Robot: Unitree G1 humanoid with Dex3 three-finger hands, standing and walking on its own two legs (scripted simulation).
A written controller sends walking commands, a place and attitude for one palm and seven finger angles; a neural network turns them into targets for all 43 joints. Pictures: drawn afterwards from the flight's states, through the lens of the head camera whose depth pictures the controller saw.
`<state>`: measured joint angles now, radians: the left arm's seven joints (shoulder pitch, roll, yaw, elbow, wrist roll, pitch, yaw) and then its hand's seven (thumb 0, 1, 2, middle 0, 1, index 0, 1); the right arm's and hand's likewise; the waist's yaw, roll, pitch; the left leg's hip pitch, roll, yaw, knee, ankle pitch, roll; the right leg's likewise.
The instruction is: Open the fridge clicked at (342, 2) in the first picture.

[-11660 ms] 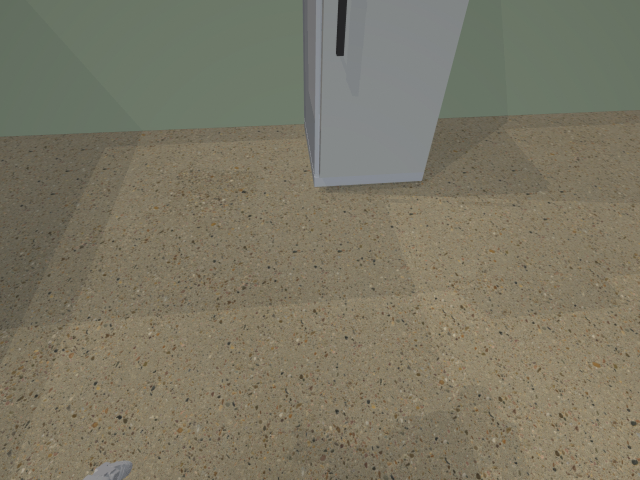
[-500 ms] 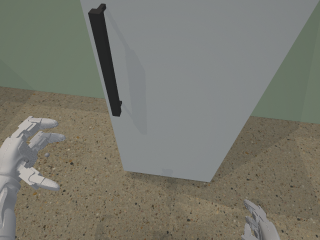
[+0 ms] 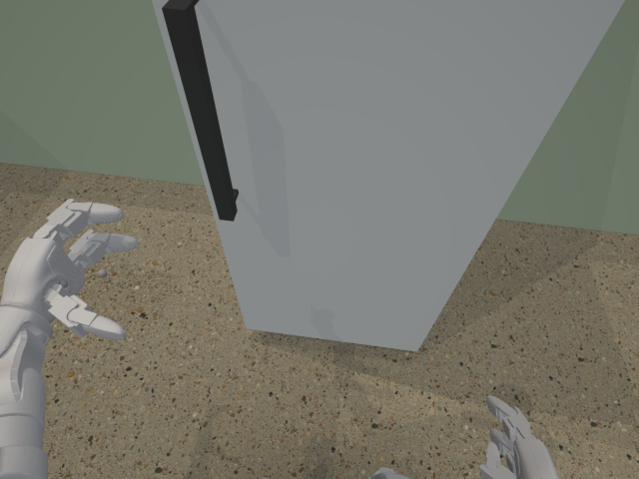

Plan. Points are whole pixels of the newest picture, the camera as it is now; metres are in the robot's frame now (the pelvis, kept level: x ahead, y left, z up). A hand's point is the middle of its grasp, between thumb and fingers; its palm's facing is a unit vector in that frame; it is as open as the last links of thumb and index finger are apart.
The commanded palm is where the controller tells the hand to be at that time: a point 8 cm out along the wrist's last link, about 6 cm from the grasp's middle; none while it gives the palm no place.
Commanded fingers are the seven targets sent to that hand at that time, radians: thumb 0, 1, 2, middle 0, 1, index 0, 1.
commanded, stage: move the hooked fingers beside the handle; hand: left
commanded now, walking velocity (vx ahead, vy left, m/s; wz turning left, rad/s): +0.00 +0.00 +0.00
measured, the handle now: (213, 126) +0.55 +0.19 +0.13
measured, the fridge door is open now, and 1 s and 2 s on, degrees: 0 0 0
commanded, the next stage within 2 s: none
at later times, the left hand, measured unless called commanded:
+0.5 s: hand (132, 225) +0.39 +0.27 +0.09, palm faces -0.06 -1.00 +0.00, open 13.9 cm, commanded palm +0.37 +0.32 +0.09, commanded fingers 0.00 -0.50 0.30 -0.30 -1.20 -0.30 -1.20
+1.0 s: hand (153, 186) +0.46 +0.26 +0.09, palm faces -0.06 -1.00 +0.02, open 13.9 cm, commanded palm +0.44 +0.32 +0.08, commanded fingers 0.00 -0.50 0.30 -0.30 -1.20 -0.30 -1.20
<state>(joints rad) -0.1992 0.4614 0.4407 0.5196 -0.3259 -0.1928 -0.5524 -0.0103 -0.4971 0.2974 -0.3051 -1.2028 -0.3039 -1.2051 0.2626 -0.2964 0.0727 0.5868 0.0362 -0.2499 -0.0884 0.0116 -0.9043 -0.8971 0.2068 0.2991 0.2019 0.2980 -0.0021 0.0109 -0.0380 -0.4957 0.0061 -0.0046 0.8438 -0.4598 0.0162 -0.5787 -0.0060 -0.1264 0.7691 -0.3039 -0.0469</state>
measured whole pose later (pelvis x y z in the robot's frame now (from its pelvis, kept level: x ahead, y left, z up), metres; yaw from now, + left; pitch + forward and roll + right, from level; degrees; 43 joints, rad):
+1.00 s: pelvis +0.02 +0.02 -0.01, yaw -2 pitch +16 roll -2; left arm -0.69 0.59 0.47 1.01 -0.20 -0.28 -0.53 -0.01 -0.50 0.30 -0.30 -1.20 -0.30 -1.20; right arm 0.36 -0.30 0.07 0.58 0.02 -0.06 -0.03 0.01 -0.91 -0.90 0.21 0.30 0.20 0.30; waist -0.10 -0.01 -0.09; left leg -0.68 0.01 0.03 0.89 -0.49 0.04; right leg -0.77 0.00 -0.09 0.80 -0.31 -0.03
